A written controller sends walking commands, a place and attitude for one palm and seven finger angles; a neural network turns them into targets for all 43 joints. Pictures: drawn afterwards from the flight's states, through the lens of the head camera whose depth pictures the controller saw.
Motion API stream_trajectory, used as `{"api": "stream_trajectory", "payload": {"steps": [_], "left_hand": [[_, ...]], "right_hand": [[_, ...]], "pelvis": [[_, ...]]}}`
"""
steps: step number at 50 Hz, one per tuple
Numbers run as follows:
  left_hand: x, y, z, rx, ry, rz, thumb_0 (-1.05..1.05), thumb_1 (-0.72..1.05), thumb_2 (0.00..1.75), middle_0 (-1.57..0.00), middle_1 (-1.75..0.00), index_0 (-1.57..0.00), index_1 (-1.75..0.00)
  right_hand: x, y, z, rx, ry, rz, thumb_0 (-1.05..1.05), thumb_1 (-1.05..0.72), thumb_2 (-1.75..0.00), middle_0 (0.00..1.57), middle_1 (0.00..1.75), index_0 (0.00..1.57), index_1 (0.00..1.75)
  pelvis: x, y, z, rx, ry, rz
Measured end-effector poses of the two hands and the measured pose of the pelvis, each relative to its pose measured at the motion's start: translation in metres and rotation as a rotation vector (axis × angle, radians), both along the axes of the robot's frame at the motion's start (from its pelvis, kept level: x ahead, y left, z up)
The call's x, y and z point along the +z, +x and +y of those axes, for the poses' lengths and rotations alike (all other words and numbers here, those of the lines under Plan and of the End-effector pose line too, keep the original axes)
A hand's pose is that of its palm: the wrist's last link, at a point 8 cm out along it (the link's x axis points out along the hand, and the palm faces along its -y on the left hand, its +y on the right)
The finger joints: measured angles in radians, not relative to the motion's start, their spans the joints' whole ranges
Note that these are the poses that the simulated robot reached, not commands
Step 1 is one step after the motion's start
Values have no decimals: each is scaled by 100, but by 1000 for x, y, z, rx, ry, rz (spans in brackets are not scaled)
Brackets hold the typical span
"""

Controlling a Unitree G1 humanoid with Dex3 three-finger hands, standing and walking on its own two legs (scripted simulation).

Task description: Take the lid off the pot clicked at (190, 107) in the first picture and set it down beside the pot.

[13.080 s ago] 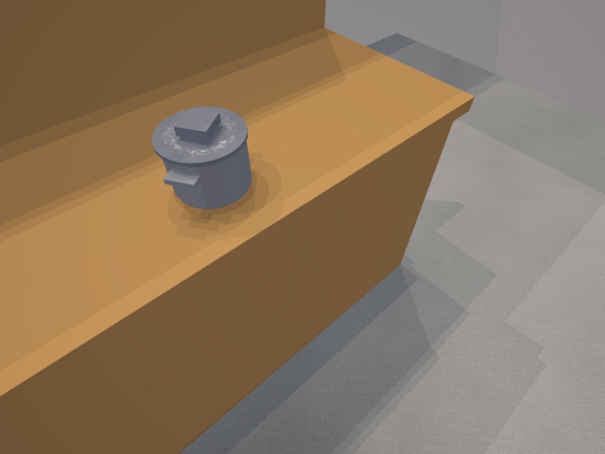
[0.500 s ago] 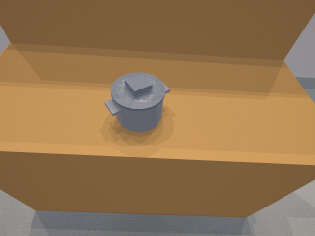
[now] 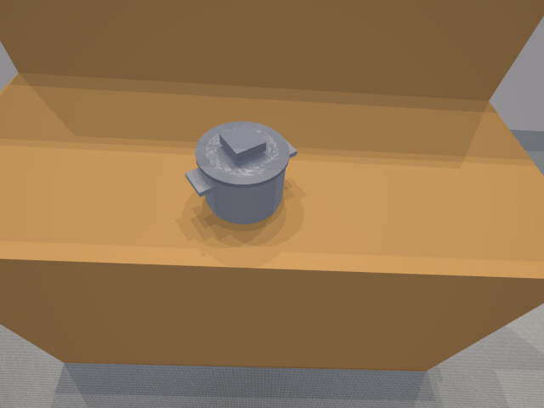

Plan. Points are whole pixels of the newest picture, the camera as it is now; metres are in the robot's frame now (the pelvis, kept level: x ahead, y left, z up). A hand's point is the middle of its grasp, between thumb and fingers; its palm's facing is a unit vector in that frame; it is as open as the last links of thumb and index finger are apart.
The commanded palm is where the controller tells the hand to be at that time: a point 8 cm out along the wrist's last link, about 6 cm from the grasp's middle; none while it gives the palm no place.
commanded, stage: look again from close up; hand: left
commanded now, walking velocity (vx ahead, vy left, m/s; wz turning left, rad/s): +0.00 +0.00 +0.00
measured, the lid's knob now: (242, 142) +0.48 +0.09 +0.12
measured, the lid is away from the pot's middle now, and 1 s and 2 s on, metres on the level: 0.00 0.00 0.00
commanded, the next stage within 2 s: lift the closed hand beside the body in 0.28 s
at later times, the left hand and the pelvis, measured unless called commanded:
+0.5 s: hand out of the picture +0.07 +0.20 -0.13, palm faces +0.13 -0.95 -0.29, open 7.0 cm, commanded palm +0.08 +0.23 -0.05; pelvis +0.00 +0.00 +0.00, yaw +2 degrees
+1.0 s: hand out of the picture +0.10 +0.19 +0.01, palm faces +0.30 -0.90 -0.32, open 3.1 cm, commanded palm +0.06 +0.23 +0.05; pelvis -0.02 -0.04 +0.00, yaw +3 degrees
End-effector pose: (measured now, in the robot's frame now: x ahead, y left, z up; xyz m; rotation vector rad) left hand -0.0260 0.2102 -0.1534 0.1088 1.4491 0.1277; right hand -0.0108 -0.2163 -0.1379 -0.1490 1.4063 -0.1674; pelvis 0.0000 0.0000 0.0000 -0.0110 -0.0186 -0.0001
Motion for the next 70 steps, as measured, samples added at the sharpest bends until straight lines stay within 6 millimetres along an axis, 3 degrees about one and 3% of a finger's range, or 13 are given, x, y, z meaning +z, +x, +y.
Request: {"api": "stream_trajectory", "payload": {"steps": [20, 22, 25, 28, 30, 33, 36, 41, 44, 50, 58, 63, 70], "left_hand": [[-2, -8, 0, 0, -6, 17, 0, 91, 90, -20, -30, -20, -30], [12, 19, 6, 18, 34, -133, 1, 92, 90, -21, -30, -21, -31], [58, 75, 31, 8, 181, -459, 4, 97, 90, -25, -34, -24, -35], [93, 119, 30, -54, 217, -677, 4, 97, 90, -31, -41, -30, -42], [108, 135, 23, -72, 194, -772, 3, 96, 90, -37, -48, -36, -48], [128, 138, 13, -75, 158, -883, 2, 94, 90, -47, -59, -47, -60], [142, 127, 11, -59, 161, -945, 1, 93, 90, -59, -72, -59, -73], [156, 104, 17, -1, 225, -968, 1, 91, 90, -80, -95, -80, -96], [165, 95, 19, 23, 268, -976, 1, 91, 90, -93, -109, -93, -110], [187, 95, 20, 13, 335, -1011, 1, 90, 90, -115, -133, -115, -134], [218, 105, 22, -60, 413, -1063, 1, 90, 90, -127, -146, -127, -147], [231, 111, 22, -94, 441, -1089, 1, 90, 90, -129, -148, -129, -149], [246, 122, 24, -107, 461, -1157, 1, 90, 90, -130, -149, -130, -150]], "right_hand": [[0, -2, 5, -2, -1, 6, 1, -93, -90, 20, 30, 20, 30], [4, 5, 0, 9, -10, -83, 2, -94, -90, 20, 30, 20, 30], [14, 35, -11, 46, -27, -289, 3, -94, -90, 21, 30, 20, 30], [23, 80, -20, 92, -16, -475, 2, -94, -90, 20, 30, 20, 30], [35, 111, -23, 95, -13, -588, 2, -93, -90, 20, 30, 20, 30], [64, 155, -25, 101, -15, -754, 2, -92, -90, 20, 30, 20, 30], [94, 190, -24, 143, -19, -889, 1, -92, -90, 20, 30, 20, 30], [116, 222, -18, 243, -22, -973, 1, -91, -90, 20, 30, 20, 30], [112, 218, -22, 265, -27, -955, 0, -91, -90, 20, 30, 21, 31], [81, 195, -28, 248, -6, -822, 1, -91, -90, 20, 30, 21, 31], [53, 167, -36, 172, 21, -708, 1, -90, -90, 21, 30, 20, 30], [51, 169, -42, 145, 15, -711, 1, -90, -90, 21, 30, 20, 30], [63, 192, -45, 159, -8, -773, 1, -91, -90, 20, 30, 20, 30]], "pelvis": [[-1, -1, 4, 3, -6, 4], [-2, -3, 5, 13, -4, 6], [-3, -3, 4, 31, 5, -3], [-4, -7, 5, 36, 2, -7], [-4, -10, 3, 23, 3, -3], [-4, -13, -4, 10, 5, -7], [-4, -16, -12, 14, 3, -11], [-4, -19, -25, 40, -5, -10], [-4, -19, -31, 51, -8, -11], [-3, -17, -40, 54, -9, -24], [-1, -11, -45, 40, -2, -32], [-1, -7, -46, 32, 0, -31], [0, -2, -44, 31, 2, -31]]}}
